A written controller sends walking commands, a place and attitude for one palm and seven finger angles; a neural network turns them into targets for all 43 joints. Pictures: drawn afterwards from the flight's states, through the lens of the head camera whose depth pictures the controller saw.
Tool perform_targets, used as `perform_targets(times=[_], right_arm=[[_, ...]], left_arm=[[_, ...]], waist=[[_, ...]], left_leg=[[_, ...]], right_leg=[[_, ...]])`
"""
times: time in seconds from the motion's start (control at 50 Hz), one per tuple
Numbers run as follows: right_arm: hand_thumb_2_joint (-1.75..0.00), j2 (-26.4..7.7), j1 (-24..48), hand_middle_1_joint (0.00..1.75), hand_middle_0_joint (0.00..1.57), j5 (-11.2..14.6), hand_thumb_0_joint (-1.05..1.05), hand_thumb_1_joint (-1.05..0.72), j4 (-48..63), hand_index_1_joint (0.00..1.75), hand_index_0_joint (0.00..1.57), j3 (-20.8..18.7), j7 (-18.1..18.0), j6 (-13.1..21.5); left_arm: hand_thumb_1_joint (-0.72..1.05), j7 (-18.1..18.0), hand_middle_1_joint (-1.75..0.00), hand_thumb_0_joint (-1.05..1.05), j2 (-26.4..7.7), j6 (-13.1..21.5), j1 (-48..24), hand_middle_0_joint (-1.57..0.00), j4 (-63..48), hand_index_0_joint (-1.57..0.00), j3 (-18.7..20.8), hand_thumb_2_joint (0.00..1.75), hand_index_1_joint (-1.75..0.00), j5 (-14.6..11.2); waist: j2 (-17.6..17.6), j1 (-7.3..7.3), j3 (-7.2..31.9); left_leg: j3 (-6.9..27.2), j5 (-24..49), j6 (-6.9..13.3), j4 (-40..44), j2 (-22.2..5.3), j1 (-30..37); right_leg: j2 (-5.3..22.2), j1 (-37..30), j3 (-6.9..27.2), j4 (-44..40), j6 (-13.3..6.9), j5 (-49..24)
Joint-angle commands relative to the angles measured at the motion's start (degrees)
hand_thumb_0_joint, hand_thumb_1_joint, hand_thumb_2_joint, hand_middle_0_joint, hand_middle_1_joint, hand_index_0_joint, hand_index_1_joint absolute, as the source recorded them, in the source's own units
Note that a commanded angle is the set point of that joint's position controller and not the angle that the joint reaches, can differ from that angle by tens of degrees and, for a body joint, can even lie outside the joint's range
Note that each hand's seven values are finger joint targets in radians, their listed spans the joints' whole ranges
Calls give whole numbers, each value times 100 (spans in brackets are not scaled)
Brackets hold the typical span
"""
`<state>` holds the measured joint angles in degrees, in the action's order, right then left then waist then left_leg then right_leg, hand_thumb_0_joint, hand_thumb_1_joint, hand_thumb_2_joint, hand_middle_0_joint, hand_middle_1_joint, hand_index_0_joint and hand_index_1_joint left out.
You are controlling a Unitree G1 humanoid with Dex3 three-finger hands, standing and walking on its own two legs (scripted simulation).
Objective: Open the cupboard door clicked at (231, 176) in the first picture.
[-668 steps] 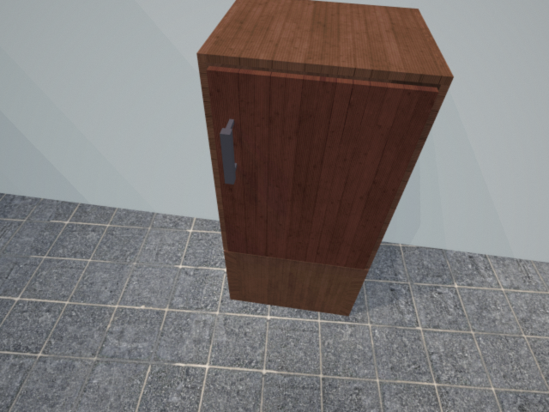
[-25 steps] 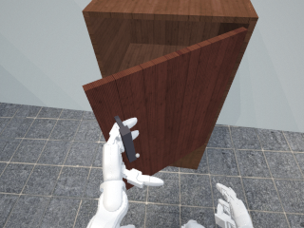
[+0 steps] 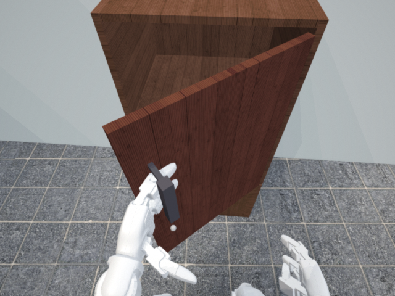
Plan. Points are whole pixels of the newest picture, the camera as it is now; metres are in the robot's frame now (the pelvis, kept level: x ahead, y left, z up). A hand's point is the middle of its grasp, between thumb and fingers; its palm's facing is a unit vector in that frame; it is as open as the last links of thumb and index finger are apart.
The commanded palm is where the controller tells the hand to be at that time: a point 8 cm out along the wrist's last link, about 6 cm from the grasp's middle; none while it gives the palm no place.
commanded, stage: slide the hand sideways off the handle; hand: left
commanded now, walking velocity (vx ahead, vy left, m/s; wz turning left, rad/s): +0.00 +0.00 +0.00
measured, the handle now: (163, 193) +0.29 +0.08 +0.07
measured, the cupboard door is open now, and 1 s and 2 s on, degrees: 41 38 38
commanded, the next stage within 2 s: draw the hand back to the body in 0.62 s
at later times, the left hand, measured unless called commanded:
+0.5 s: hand (130, 251) +0.19 +0.12 +0.07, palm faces -0.05 -1.00 -0.04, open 16.3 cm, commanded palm +0.15 +0.19 +0.07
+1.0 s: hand (96, 253) +0.18 +0.17 +0.10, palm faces -0.03 -1.00 -0.07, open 16.3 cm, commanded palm +0.14 +0.23 +0.11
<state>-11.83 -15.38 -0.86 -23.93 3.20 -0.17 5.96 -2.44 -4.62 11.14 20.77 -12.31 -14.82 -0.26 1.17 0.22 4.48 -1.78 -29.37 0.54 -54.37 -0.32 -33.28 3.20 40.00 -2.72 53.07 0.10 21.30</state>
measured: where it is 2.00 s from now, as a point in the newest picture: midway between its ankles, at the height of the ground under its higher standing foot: outside the picture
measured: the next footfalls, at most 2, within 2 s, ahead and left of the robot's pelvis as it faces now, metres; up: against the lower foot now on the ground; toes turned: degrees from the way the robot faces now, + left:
none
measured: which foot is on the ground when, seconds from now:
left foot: down 0.00-1.00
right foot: down 0.00-1.00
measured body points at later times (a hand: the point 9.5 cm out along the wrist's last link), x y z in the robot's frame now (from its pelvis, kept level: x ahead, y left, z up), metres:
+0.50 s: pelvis +0.01 -0.01 -0.02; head +0.06 -0.02 +0.43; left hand +0.19 +0.18 +0.07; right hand +0.21 -0.23 -0.08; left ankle -0.02 +0.11 -0.69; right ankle +0.05 -0.12 -0.69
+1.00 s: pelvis +0.00 +0.01 -0.01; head +0.02 +0.01 +0.44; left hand +0.17 +0.22 +0.10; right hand +0.19 -0.20 -0.06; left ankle -0.02 +0.11 -0.69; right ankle +0.05 -0.12 -0.69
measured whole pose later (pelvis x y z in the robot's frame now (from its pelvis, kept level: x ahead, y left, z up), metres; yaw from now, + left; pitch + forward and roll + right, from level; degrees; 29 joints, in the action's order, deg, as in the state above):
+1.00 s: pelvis +0.00 +0.01 -0.01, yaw +1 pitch +7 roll -2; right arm -12.8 -16.7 2.3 -23.4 2.8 -3.2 9.6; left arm 10.9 -13.4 10.0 35.2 -24.7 4.0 -13.0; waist 2.9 -1.2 6.3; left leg 0.8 -32.1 0.8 -59.3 -1.2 -34.6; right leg 2.5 39.0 -5.1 54.5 0.5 22.7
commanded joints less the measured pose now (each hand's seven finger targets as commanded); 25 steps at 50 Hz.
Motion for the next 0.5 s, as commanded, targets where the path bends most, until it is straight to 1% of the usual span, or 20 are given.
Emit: perform_targets(times=[0.0, 0.02, 0.06, 0.08, 0.12, 0.14, 0.16, 0.2, 0.22, 0.24, 0.26, 0.28, 0.3, 0.32, 0.36, 0.4, 0.42, 0.44, 0.46, 0.48], right_arm=[[-90, -556, 332, 30, 20, 11, 0, -90, 1054, 30, 20, -314, -94, 280], [-90, -574, 325, 30, 20, 28, 0, -90, 1077, 30, 20, -330, -91, 287], [-90, -584, 255, 30, 20, 32, 0, -90, 1069, 30, 20, -349, -93, 303], [-90, -597, 246, 30, 20, 36, 0, -90, 1093, 30, 20, -362, -95, 321], [-90, -630, 249, 30, 20, 44, 0, -90, 1083, 30, 20, -373, -122, 369], [-90, -649, 193, 30, 20, 31, 0, -90, 1069, 30, 20, -388, -134, 399], [-90, -660, 164, 30, 20, 39, 0, -90, 1055, 30, 20, -399, -147, 427], [-90, -691, 165, 30, 20, 58, 0, -90, 1083, 30, 20, -421, -171, 507], [-90, -701, 158, 30, 20, 71, 0, -90, 1084, 30, 20, -439, -184, 532], [-90, -698, 134, 30, 20, 74, 0, -90, 1089, 30, 20, -448, -192, 552], [-90, -709, 129, 30, 20, 89, 0, -90, 1093, 30, 20, -452, -205, 563], [-90, -713, 124, 30, 20, 104, 0, -90, 1073, 30, 20, -468, -221, 563], [-90, -711, 145, 30, 20, 115, 0, -90, 1110, 30, 20, -468, -226, 573], [-90, -709, 167, 30, 20, 132, 0, -90, 1101, 30, 20, -485, -235, 576], [-90, -686, 167, 30, 20, 154, 0, -90, 1148, 30, 20, -503, -239, 558], [-90, -702, 196, 30, 20, 163, 0, -90, 1147, 30, 20, -498, -263, 531], [-90, -684, 235, 30, 20, 169, 0, -90, 1131, 30, 20, -523, -278, 519], [-90, -675, 226, 30, 20, 175, 0, -90, 1152, 30, 20, -523, -285, 503], [-90, -671, 258, 30, 20, 189, 0, -90, 1162, 30, 20, -530, -291, 492], [-90, -676, 261, 30, 20, 192, 0, -90, 1160, 30, 20, -523, -298, 491]], left_arm=[[-50, -98, -30, 0, -176, 376, 372, -15, -1507, -15, 779, 30, -30, -200], [-50, -51, -30, 0, -223, 397, 647, -15, -1541, -15, 847, 30, -30, -249], [-50, 95, -30, 0, -297, 495, 797, -15, -1716, -15, 895, 30, -30, -311], [-50, 179, -30, 0, -315, 548, 901, -15, -1825, -15, 894, 30, -30, -354], [-50, 334, -30, 0, -419, 666, 847, -15, -1938, -15, 908, 30, -30, -396], [-50, 420, -30, 0, -442, 721, 870, -15, -1955, -15, 920, 30, -30, -429], [-50, 515, -30, 0, -471, 775, 928, -15, -1934, -15, 968, 30, -30, -477], [-50, 729, -30, 0, -517, 883, 984, -15, -2083, -15, 981, 30, -30, -590], [-50, 815, -30, 0, -580, 905, 1047, -15, -2126, -15, 1047, 30, -30, -632], [-50, 902, -30, 0, -582, 904, 1185, -15, -2108, -15, 1090, 30, -30, -705], [-50, 974, -30, 0, -685, 907, 1195, -15, -2148, -15, 1194, 30, -30, -756], [-50, 1028, -30, 0, -749, 885, 1265, -15, -2052, -15, 1300, 30, -30, -774], [-50, 1083, -30, 0, -701, 869, 1313, -15, -2117, -15, 1268, 30, -30, -816], [-50, 1115, -30, 0, -748, 846, 1377, -15, -2122, -15, 1345, 30, -30, -860], [-50, 1184, -30, 0, -723, 796, 1676, -15, -2150, -15, 1397, 30, -30, -936], [-50, 1203, -30, 0, -898, 759, 1517, -15, -2197, -15, 1561, 30, -30, -970], [-50, 1203, -30, 0, -950, 744, 1660, -15, -2140, -15, 1701, 30, -30, -999], [-50, 1234, -30, 0, -911, 739, 1797, -15, -2105, -15, 1710, 30, -30, -1031], [-50, 1270, -30, 0, -937, 733, 1855, -15, -2112, -15, 1762, 30, -30, -1059], [-50, 1300, -30, 0, -962, 755, 1775, -15, -2186, -15, 1791, 30, -30, -1106]], waist=[[-364, -226, 1062], [-386, -246, 1086], [-404, -167, 1079], [-363, -145, 1051], [-239, -66, 953], [-277, -14, 978], [-364, -2, 975], [-266, 13, 1074], [-194, -5, 1120], [-199, -18, 1199], [-206, -31, 1228], [-327, -34, 1204], [-237, -50, 1191], [-211, -76, 1258], [-276, -130, 1281], [-348, -87, 1156], [-378, -145, 1178], [-468, -137, 1154], [-360, -151, 1106], [-343, -122, 1082]], left_leg=[[197, 1287, -30, 960, 146, -286], [199, 1462, -30, 932, 146, -316], [186, 1546, -26, 830, 142, -338], [174, 1506, -21, 780, 144, -372], [201, 1430, -7, 685, 153, -460], [205, 1409, 0, 596, 154, -483], [231, 1371, -6, 562, 150, -540], [236, 1342, -6, 451, 163, -591], [249, 1466, -4, 420, 164, -561], [238, 1477, -9, 378, 169, -580], [238, 1470, -14, 345, 176, -646], [248, 1439, -17, 326, 172, -691], [254, 1466, -15, 309, 182, -705], [253, 1544, -14, 297, 181, -696], [249, 1625, -20, 290, 184, -698], [252, 1440, -16, 251, 182, -820], [252, 1458, -14, 237, 174, -865], [244, 1441, -8, 218, 177, -899], [231, 1351, -16, 220, 174, -905], [238, 1330, -15, 201, 175, -908]], right_leg=[[-248, -1476, -42, -641, -199, -944], [-253, -1544, -45, -603, -206, -1153], [-255, -1512, -22, -560, -179, -1347], [-255, -1466, -11, -547, -166, -1329], [-250, -1313, 14, -499, -169, -1224], [-245, -1246, 25, -474, -150, -1218], [-251, -1212, 17, -450, -147, -1158], [-237, -1176, 56, -405, -144, -1096], [-245, -1172, 41, -345, -162, -1211], [-239, -1181, 35, -323, -145, -1226], [-230, -1204, 54, -315, -144, -1206], [-243, -1197, 52, -308, -145, -1152], [-241, -1187, 63, -298, -149, -1161], [-246, -1228, 54, -271, -161, -1223], [-249, -1271, 26, -251, -143, -1308], [-252, -1216, 68, -292, -139, -1085], [-260, -1274, 99, -295, -155, -1068], [-252, -1303, 120, -319, -144, -1065], [-259, -1237, 118, -331, -141, -943], [-255, -1220, 137, -350, -138, -906]])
